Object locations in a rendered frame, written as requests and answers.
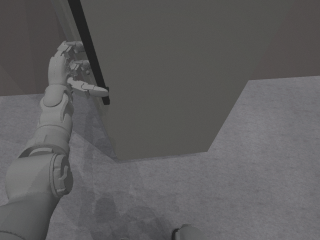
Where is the right robot thigh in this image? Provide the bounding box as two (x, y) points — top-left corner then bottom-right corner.
(175, 226), (209, 240)

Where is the handle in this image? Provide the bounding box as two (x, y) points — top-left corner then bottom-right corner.
(68, 0), (110, 105)

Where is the left robot upper arm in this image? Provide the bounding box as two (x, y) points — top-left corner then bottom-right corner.
(0, 153), (74, 240)

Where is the left robot hand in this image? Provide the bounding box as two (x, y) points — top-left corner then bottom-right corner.
(48, 40), (109, 99)

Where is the left robot forearm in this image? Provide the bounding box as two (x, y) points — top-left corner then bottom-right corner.
(5, 84), (74, 199)

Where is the robot right shin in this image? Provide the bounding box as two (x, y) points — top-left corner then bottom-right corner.
(179, 223), (192, 230)

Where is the fridge door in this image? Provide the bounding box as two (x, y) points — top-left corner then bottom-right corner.
(53, 0), (295, 161)

